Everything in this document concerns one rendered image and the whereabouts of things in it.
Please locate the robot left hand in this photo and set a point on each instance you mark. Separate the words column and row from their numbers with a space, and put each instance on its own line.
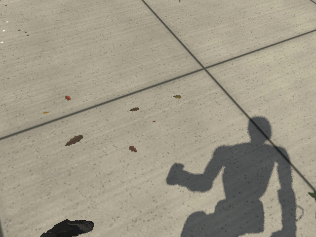
column 67, row 228

